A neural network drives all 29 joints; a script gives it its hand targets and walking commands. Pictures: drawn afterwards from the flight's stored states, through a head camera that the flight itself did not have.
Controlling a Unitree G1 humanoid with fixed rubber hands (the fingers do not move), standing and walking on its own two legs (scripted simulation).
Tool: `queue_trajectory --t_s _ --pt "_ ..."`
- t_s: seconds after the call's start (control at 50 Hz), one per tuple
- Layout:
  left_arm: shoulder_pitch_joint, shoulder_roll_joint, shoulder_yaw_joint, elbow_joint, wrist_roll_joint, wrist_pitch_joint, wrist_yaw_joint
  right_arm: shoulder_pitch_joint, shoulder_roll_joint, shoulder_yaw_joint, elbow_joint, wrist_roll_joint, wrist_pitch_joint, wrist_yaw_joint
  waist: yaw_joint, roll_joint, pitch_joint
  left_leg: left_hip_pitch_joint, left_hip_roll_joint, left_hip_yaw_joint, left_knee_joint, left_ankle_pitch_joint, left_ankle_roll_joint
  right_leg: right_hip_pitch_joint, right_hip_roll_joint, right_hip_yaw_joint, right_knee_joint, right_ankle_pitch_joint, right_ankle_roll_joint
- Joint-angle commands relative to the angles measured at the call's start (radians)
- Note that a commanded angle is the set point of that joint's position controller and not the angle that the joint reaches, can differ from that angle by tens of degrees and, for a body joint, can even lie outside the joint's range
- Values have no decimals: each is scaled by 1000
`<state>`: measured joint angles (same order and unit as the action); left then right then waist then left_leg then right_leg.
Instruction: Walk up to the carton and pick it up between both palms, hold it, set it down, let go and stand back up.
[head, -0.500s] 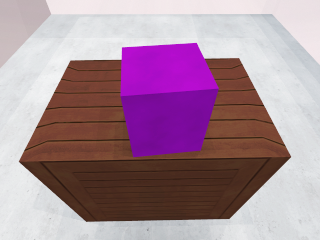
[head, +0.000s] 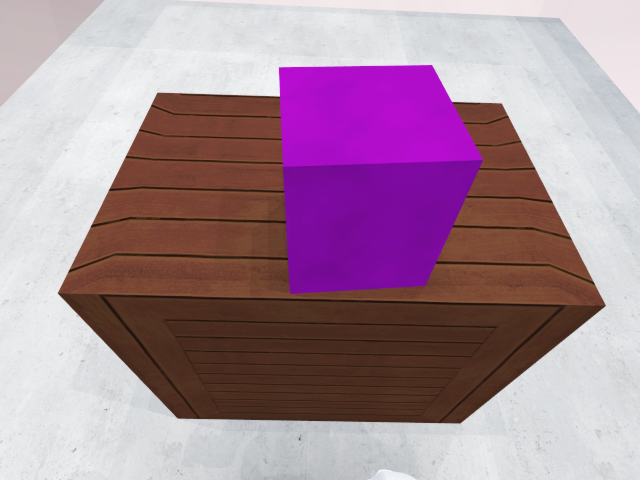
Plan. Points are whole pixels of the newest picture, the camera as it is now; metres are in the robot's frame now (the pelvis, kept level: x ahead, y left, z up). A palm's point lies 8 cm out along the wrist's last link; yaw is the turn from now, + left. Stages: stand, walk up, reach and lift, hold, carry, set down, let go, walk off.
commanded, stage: walk up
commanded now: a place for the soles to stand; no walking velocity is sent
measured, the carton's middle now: (357, 184) +0.50 -0.05 +0.08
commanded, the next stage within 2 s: reach and lift in 1.12 s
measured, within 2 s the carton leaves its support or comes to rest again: neither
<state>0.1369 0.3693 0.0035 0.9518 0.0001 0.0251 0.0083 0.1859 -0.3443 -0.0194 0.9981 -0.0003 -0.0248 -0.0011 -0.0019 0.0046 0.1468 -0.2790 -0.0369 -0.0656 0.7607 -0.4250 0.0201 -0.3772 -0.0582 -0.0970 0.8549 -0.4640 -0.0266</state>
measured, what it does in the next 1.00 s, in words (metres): steps on the spot: right foot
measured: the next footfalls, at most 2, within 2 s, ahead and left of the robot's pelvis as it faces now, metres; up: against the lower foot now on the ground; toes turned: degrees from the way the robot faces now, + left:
right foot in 0.12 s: -0.02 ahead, -0.12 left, +0.00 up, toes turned -3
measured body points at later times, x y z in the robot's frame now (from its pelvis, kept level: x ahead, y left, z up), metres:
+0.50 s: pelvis -0.01 -0.04 +0.00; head +0.03 -0.04 +0.45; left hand +0.09 +0.27 -0.12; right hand +0.06 -0.34 -0.13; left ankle +0.00 +0.11 -0.71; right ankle +0.02 -0.12 -0.71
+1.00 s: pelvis -0.01 -0.03 +0.00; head +0.02 -0.03 +0.45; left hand +0.09 +0.27 -0.13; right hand +0.06 -0.34 -0.13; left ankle -0.01 +0.11 -0.71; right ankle +0.02 -0.12 -0.71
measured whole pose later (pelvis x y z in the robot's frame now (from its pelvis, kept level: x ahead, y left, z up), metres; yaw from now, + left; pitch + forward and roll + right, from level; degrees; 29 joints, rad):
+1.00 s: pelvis -0.01 -0.03 +0.00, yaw -1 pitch -4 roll +1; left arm 0.13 0.37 0.00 0.95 0.00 0.01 -0.01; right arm 0.15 -0.34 -0.02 1.00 0.00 -0.04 -0.02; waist 0.00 -0.02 0.14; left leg -0.28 -0.01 -0.07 0.75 -0.41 -0.02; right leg -0.33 -0.02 -0.10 0.76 -0.36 -0.05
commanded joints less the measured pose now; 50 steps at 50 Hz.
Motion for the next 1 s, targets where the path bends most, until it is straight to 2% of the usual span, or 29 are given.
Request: queue_trajectory --t_s 0.0,0.06,0.08,0.1,0.12,0.14,0.16,0.22,0.26,0.3,0.32,0.34,0.36,0.4,0.42,0.44,0.48,0.52,0.54,0.56,0.62,0.66,0.7,0.72,0.74,0.8,0.86,0.92,0.98 --pt "-100 213 93 -67 7 -28 -4 18 -322 -84 -64 -28 -54 -49 -5 132 -146 123 255 -444 -282 613 148 -79 -7 146 -20 -55 -1" --pt "-54 198 88 -53 11 -39 -1 -12 -307 -75 -73 -19 -46 -51 26 147 -167 74 235 -371 -211 668 146 56 3 117 -191 62 -23" --pt "-15 206 89 -38 12 -48 0 -41 -288 -70 -82 -8 -41 -50 48 102 -211 18 196 -284 -158 616 117 186 -18 120 -288 256 -40" --pt "22 251 97 -19 19 -58 3 -40 -248 -56 -87 3 -42 -50 60 10 -259 -72 131 -204 -74 541 60 336 -104 209 -330 464 -77" --pt "39 293 108 -11 23 -64 4 -43 -222 -51 -88 15 -42 -49 70 -76 -302 -127 37 -73 52 414 12 417 -210 278 -350 559 -138" --pt "16 300 108 -19 20 -67 1 -26 -209 -46 -78 6 -34 -48 52 -87 -260 -166 -7 8 93 185 -5 380 -302 356 -388 549 -197" --pt "-12 291 101 -29 15 -68 -4 -6 -226 -54 -70 1 -28 -49 37 -97 -223 -139 7 44 92 -115 -8 334 -349 365 -385 562 -244" --pt "-60 284 101 -48 21 -63 -2 10 -236 -58 -54 -9 -24 -34 17 -145 -158 -124 25 53 108 -162 5 195 -303 320 -442 361 -210" --pt "-96 274 92 -66 19 -58 1 38 -236 -64 -49 -7 -24 -28 -4 -152 -153 -68 20 75 60 -46 5 157 -276 265 -399 508 -185" --pt "-122 275 95 -78 15 -49 0 76 -233 -66 -31 -11 -23 -30 -24 -166 -179 -5 27 93 -51 54 7 137 -241 210 -356 459 -149" --pt "-123 269 93 -81 10 -42 -2 80 -236 -67 -20 -11 -24 -31 -24 -125 -187 47 34 73 -136 175 11 125 -218 190 -318 420 -125" --pt "-129 259 92 -88 8 -35 -3 70 -255 -72 -24 -14 -27 -35 -18 -81 -197 52 54 2 -152 349 18 124 -165 153 -268 387 -92" --pt "-121 241 90 -90 4 -30 -5 42 -286 -77 -36 -19 -29 -36 -3 -40 -210 25 97 -101 -173 382 43 121 -111 125 -214 349 -64" --pt "-123 227 94 -81 -1 -19 -10 -12 -320 -82 -48 -14 -33 -38 15 13 -183 -62 186 -305 -256 261 113 120 -35 119 -142 145 -28" --pt "-95 221 97 -73 -4 -16 -8 -61 -341 -81 -61 -19 -35 -39 38 84 -147 -120 210 -355 -278 195 155 119 2 136 -134 31 -33" --pt "-67 217 91 -55 0 -19 -7 -98 -320 -76 -62 -18 -33 -39 50 83 -124 -152 212 -362 -289 164 152 145 -1 138 -177 44 -38" --pt "-57 248 95 -33 16 -39 -7 -104 -260 -53 -63 -12 -29 -34 56 6 -123 -219 129 -219 -212 203 73 250 -79 197 -324 154 -69" --pt "-37 285 104 -33 14 -46 -10 -71 -232 -50 -59 -3 -25 -34 44 -60 -178 -151 15 -33 -9 175 23 230 -214 311 -432 206 -158" --pt "-52 298 104 -35 13 -48 -11 -24 -239 -59 -48 -4 -21 -37 32 -115 -204 -106 0 40 57 85 7 210 -291 348 -461 199 -202" --pt "-96 297 106 -56 16 -48 -8 7 -245 -60 -41 -8 -19 -35 10 -119 -188 -79 9 61 103 -56 6 167 -311 362 -446 247 -224" --pt "-141 279 99 -76 15 -39 -10 81 -247 -66 -19 -13 -26 -29 -33 -145 -157 12 30 50 -85 30 31 66 -233 236 -379 217 -143" --pt "-130 243 95 -85 6 -27 -8 52 -291 -77 -27 -25 -35 -33 -6 -14 -159 -12 127 -166 -206 332 71 76 -89 131 -186 278 -50" --pt "-122 212 95 -89 -2 -15 -8 -21 -353 -85 -52 -19 -41 -37 14 109 -157 -55 247 -421 -300 351 186 64 27 119 -66 110 -14" --pt "-108 206 93 -75 -4 -16 -7 -54 -344 -79 -58 -15 -41 -40 33 127 -151 -70 265 -438 -317 336 207 89 31 122 -86 55 -20" --pt "-94 208 85 -62 4 -21 -7 -73 -325 -70 -62 -16 -41 -40 38 92 -134 -97 258 -423 -301 341 199 124 19 132 -135 58 -25" --pt "-47 249 95 -27 11 -43 -13 -99 -245 -45 -72 -6 -34 -36 60 16 -160 -214 98 -163 -176 229 55 293 -110 215 -341 237 -91" --pt "-73 286 100 -55 10 -45 -12 1 -243 -51 -40 -6 -26 -40 13 -36 -218 -47 23 7 -2 204 21 189 -239 287 -394 268 -175" --pt "-124 272 93 -66 7 -39 -9 33 -258 -59 -33 -6 -25 -35 -14 -57 -186 8 48 -6 -66 249 39 109 -193 221 -344 285 -128" --pt "-111 248 96 -66 7 -29 -12 -19 -298 -64 -53 -14 -30 -34 12 18 -172 -102 125 -176 -193 251 82 158 -74 142 -235 202 -57"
